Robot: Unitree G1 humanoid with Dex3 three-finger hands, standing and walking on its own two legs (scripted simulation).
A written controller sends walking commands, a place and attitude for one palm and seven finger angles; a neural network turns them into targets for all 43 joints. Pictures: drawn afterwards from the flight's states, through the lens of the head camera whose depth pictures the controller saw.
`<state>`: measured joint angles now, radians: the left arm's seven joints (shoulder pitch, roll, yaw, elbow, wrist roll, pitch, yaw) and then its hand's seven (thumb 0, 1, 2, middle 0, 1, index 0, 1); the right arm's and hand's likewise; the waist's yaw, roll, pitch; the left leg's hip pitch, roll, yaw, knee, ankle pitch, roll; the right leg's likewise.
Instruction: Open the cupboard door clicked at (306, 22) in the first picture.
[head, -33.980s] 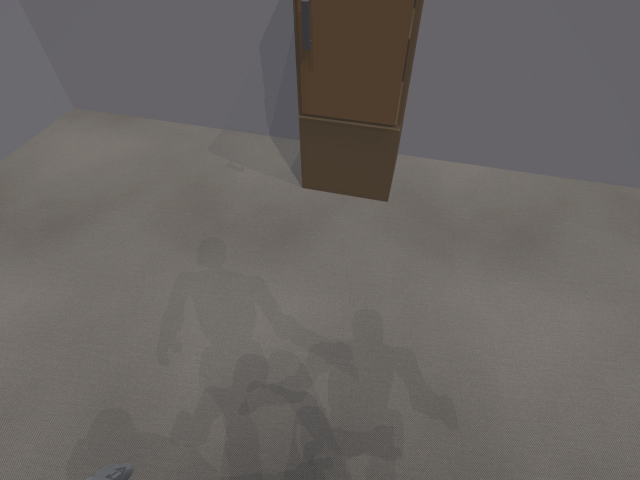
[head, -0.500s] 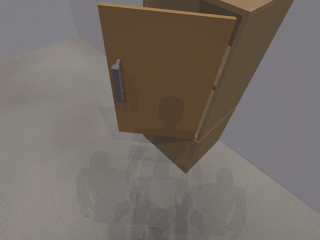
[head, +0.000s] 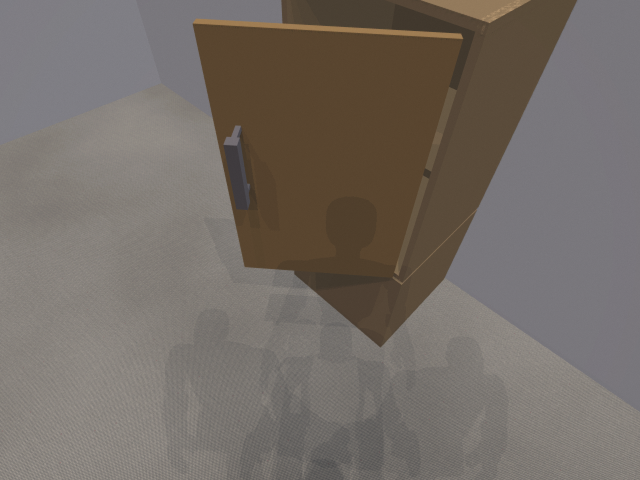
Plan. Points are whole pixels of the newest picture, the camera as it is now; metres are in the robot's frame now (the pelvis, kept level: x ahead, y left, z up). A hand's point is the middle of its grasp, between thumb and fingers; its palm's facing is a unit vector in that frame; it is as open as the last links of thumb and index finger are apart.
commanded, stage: look again from close up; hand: left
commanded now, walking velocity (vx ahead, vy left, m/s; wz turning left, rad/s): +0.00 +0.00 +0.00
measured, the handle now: (240, 168) +0.62 +0.18 +0.01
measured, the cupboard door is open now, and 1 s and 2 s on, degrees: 40 40 40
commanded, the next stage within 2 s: shuffle to correct the standing spot in 0.56 s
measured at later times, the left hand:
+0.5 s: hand out of the picture +0.05 +0.24 -0.15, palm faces -0.03 -0.95 -0.32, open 7.4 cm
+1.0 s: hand out of the picture -0.08 +0.17 -0.18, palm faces +0.01 -0.99 -0.14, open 7.4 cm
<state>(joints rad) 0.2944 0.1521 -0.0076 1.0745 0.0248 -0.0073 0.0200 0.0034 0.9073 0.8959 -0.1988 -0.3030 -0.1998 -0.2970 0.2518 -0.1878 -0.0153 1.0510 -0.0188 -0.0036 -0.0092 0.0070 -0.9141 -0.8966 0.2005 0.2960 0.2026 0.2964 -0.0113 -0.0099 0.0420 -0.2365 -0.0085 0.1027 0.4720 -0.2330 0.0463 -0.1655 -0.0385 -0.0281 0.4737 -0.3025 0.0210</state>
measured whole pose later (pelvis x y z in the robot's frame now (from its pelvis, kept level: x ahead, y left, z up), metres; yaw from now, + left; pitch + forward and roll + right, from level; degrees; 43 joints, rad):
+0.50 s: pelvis -0.04 +0.01 +0.00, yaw +0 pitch -3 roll +0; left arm 0.20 0.30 0.00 0.98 0.03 0.00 0.01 0.00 0.91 0.90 -0.20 -0.30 -0.20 -0.30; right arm 0.18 -0.30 -0.01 1.01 -0.02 0.00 0.01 0.01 -0.90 -0.90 0.20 0.30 0.20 0.30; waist -0.02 0.01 0.00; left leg -0.22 -0.01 0.11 0.43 -0.16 0.06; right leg -0.16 -0.03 -0.02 0.44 -0.23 0.03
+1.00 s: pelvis -0.02 +0.01 +0.00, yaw -1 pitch -2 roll +0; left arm 0.44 0.13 0.00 1.11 0.03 0.01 0.01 0.00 0.91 0.90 -0.20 -0.30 -0.20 -0.30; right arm 0.33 -0.16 -0.02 1.12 -0.01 0.01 0.00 0.01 -0.90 -0.90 0.20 0.30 0.20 0.30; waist 0.00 -0.01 0.01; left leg -0.24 0.00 0.13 0.52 -0.24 0.06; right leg -0.18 -0.03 0.00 0.52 -0.30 0.01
